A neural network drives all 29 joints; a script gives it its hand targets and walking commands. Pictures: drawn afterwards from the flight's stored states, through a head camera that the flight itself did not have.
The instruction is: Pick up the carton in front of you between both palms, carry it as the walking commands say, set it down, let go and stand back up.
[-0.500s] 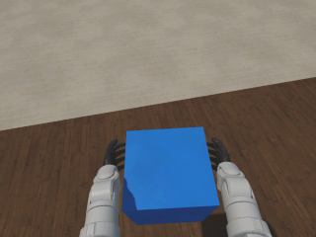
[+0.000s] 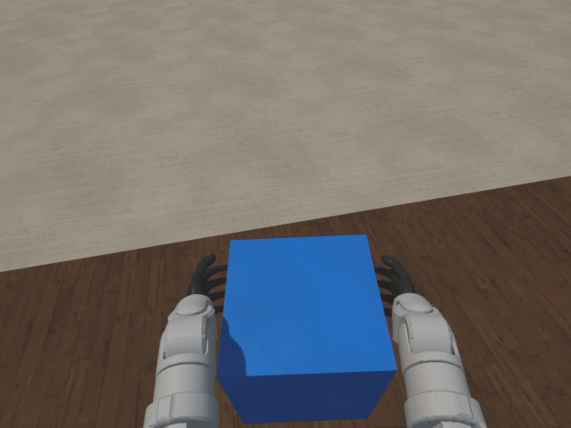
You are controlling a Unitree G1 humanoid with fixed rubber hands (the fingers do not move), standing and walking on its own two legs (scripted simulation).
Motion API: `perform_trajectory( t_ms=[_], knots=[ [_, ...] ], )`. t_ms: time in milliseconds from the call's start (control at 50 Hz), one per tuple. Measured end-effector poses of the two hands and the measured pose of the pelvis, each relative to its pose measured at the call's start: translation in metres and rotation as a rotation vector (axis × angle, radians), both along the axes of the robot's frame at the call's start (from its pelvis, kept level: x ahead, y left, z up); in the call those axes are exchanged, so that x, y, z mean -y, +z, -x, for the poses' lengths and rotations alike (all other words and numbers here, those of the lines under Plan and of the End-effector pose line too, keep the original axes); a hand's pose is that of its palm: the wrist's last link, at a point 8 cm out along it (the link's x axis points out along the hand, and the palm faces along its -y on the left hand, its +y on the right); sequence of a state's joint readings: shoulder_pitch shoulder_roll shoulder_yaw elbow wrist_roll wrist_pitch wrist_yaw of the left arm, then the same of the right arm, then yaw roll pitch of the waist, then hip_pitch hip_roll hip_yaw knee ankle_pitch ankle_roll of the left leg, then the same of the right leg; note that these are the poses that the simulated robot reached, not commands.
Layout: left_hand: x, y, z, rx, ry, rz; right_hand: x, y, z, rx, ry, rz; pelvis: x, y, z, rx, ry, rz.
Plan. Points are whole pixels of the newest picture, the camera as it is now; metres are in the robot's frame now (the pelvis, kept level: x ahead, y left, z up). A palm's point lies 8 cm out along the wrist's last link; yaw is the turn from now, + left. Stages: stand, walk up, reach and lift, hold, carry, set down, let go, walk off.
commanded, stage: reach and lift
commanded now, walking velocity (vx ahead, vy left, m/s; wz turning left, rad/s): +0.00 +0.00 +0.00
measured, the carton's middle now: (301, 333) +0.30 +0.00 -0.05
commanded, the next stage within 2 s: hold in 0.74 s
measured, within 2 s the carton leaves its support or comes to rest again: neither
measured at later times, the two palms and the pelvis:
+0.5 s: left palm (200, 295) +0.32 +0.15 +0.04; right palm (403, 293) +0.31 -0.15 +0.04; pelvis +0.02 +0.00 +0.01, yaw +0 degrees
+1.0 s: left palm (194, 295) +0.30 +0.15 +0.06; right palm (407, 294) +0.30 -0.15 +0.06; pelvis +0.01 +0.00 +0.01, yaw +0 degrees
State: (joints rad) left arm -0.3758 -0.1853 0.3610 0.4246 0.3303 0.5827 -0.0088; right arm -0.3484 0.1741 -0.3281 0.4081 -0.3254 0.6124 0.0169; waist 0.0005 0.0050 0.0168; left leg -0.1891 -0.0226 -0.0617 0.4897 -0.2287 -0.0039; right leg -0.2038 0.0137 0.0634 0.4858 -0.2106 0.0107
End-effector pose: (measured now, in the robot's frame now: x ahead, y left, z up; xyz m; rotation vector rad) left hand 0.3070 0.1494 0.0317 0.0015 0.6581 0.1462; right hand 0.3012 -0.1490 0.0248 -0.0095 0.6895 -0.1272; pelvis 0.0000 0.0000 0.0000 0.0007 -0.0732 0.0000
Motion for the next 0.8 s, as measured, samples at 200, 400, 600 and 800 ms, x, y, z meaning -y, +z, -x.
perform_trajectory(
  t_ms=[200, 400, 600, 800],
  knots=[
    [0.002, 0.005, -0.005, 0.008, -0.005, -0.010, 0.002, 0.006, -0.006, 0.008, 0.005, 0.008, 0.003, 0.003, -0.005, 0.004, 0.003, 0.000],
    [0.002, 0.009, -0.009, 0.001, -0.016, -0.025, 0.002, 0.010, -0.011, 0.002, 0.020, 0.026, 0.004, 0.007, -0.018, 0.008, 0.002, 0.001],
    [0.000, 0.012, -0.009, -0.003, -0.024, -0.032, 0.000, 0.013, -0.009, -0.002, 0.026, 0.035, 0.002, 0.008, -0.024, 0.020, 0.003, 0.002],
    [0.000, 0.020, -0.006, 0.011, -0.025, -0.029, 0.000, 0.021, -0.005, 0.011, 0.020, 0.032, 0.001, 0.009, -0.021, 0.035, 0.002, 0.001]
  ],
)
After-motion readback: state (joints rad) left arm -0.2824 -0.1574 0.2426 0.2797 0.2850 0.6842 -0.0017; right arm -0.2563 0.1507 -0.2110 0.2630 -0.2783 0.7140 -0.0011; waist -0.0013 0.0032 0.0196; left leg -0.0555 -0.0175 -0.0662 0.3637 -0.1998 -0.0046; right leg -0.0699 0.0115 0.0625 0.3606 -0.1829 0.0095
